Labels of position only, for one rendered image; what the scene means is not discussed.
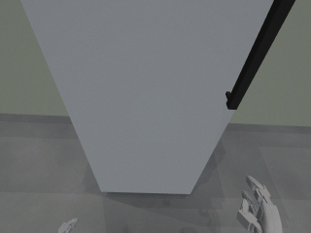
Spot fridge door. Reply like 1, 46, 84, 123
20, 0, 274, 194

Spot right robot hand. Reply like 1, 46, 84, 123
237, 175, 283, 233

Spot handle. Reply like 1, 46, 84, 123
225, 0, 295, 110

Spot left robot hand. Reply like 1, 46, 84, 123
58, 218, 79, 233

